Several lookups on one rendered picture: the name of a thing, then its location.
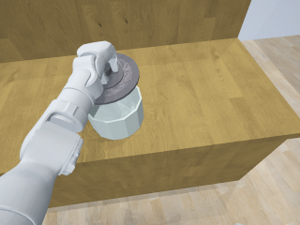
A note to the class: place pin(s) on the table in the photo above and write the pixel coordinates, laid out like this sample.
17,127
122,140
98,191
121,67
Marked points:
210,113

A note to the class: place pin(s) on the lid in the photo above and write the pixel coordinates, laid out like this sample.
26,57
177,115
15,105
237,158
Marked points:
120,83

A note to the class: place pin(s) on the robot left upper arm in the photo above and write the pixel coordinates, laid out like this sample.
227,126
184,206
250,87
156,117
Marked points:
26,190

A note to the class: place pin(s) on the robot left hand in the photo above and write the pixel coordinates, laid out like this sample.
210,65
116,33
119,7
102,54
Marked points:
107,51

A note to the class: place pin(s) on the knob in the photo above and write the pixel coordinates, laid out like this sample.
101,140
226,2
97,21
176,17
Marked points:
108,69

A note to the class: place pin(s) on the left robot forearm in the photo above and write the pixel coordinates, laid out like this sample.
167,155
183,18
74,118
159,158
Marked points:
70,110

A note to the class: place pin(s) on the pot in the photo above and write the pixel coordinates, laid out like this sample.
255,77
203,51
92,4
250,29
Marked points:
118,120

